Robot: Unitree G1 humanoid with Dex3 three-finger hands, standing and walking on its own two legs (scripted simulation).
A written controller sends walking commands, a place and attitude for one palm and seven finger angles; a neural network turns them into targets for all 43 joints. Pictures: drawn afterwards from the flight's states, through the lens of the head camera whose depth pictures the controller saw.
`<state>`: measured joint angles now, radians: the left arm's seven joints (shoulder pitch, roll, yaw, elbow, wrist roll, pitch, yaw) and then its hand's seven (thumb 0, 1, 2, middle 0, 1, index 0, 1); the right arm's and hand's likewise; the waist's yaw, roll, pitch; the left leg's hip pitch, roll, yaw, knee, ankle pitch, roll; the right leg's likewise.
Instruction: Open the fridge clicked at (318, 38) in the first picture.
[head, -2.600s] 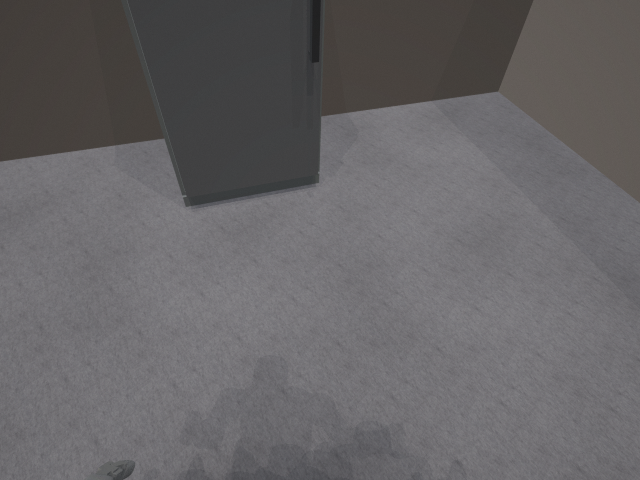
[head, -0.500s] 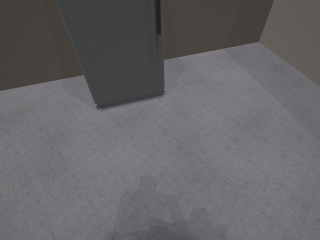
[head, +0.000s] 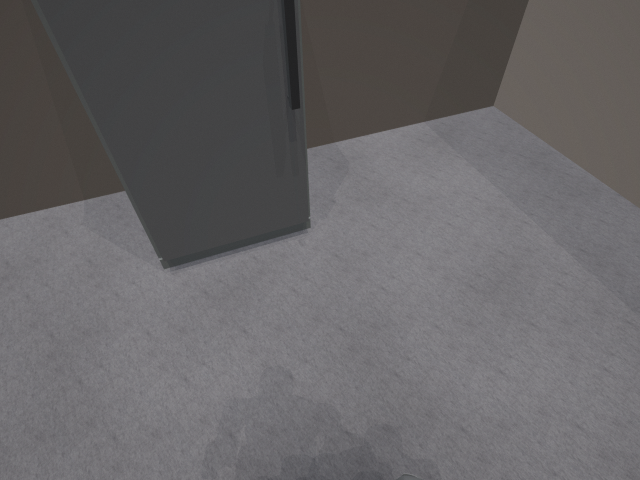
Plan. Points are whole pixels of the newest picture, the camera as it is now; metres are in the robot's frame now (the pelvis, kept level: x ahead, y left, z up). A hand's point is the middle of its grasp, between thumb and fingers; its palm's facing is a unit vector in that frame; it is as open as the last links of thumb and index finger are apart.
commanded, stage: walk to a spot facing it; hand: right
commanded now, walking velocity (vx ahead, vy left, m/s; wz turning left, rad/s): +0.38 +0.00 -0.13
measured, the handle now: (287, 32) +1.17 +0.18 +0.09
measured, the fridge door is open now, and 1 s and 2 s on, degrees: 0 0 0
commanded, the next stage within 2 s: turn to face it in 0.54 s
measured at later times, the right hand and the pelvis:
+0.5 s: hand (471, 422) +0.26 -0.21 -0.17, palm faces +0.03 +0.99 -0.16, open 7.4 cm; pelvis +0.22 -0.03 +0.01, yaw +0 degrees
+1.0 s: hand (435, 323) +0.44 -0.18 -0.17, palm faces -0.04 +0.98 -0.21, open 7.3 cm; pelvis +0.39 +0.00 +0.00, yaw +8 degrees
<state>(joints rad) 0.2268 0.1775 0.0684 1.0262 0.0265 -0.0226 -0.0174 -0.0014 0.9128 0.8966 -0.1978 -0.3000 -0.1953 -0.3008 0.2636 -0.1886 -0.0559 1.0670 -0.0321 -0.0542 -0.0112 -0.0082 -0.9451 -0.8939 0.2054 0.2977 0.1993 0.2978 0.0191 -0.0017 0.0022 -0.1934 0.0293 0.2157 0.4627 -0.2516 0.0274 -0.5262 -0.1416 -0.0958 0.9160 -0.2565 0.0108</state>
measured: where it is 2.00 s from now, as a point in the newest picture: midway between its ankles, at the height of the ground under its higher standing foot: (331, 413)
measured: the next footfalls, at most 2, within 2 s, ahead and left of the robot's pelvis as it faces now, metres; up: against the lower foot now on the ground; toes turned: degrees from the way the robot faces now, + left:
right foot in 0.12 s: +0.17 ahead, -0.12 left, +0.00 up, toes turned -12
left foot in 0.64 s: +0.45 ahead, +0.11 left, +0.00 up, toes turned +10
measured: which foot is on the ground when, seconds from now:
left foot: down 0.00-0.14, up 0.16-0.62, down 0.64-1.00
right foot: up 0.00-0.10, down 0.12-0.64, up 0.66-1.00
